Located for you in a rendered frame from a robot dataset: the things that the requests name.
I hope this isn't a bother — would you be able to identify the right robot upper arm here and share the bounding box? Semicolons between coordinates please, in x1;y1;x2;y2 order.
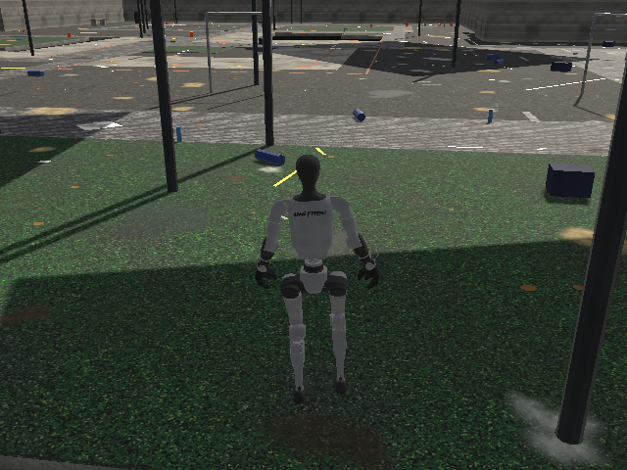
330;196;362;250

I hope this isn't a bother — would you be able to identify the left robot foot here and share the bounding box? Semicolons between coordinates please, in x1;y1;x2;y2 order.
293;378;308;404

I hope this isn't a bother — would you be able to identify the left robot hand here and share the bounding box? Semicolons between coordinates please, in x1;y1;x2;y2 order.
255;268;277;289

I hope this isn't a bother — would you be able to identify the right robot hand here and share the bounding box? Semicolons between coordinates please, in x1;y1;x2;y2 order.
358;264;380;289

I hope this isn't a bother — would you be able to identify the right robot forearm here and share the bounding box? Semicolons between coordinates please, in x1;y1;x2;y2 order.
354;233;376;270

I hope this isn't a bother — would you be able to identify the left robot upper arm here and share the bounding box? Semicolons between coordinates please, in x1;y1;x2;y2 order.
264;198;290;253

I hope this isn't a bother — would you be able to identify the humanoid robot head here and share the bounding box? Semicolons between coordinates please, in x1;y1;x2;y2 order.
293;155;326;202

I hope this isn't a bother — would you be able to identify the left robot forearm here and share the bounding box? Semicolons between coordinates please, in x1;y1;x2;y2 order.
257;237;274;272

